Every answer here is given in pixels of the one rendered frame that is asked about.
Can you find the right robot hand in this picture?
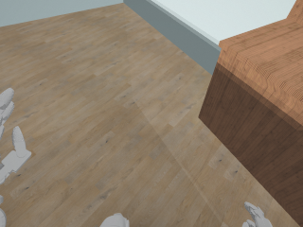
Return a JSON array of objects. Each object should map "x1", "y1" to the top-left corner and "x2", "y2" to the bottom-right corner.
[{"x1": 241, "y1": 201, "x2": 273, "y2": 227}]

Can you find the left robot hand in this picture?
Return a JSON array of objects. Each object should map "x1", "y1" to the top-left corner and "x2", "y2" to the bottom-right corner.
[{"x1": 0, "y1": 88, "x2": 31, "y2": 185}]

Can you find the counter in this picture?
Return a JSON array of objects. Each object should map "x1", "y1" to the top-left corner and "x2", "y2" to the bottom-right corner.
[{"x1": 198, "y1": 0, "x2": 303, "y2": 227}]

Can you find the robot left thigh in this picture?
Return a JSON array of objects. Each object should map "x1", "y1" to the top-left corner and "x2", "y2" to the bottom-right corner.
[{"x1": 99, "y1": 215, "x2": 130, "y2": 227}]

